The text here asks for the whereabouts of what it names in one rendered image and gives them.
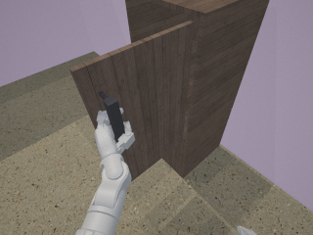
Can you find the cupboard door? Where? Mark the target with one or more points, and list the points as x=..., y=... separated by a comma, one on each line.
x=149, y=79

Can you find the handle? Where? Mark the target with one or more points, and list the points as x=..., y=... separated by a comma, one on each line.
x=114, y=114

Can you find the robot right hand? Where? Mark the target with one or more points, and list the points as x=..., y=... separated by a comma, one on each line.
x=244, y=231

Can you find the robot left hand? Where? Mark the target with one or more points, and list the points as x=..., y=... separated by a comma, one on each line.
x=105, y=137

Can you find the robot left forearm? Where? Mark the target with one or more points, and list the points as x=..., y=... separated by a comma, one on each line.
x=107, y=204

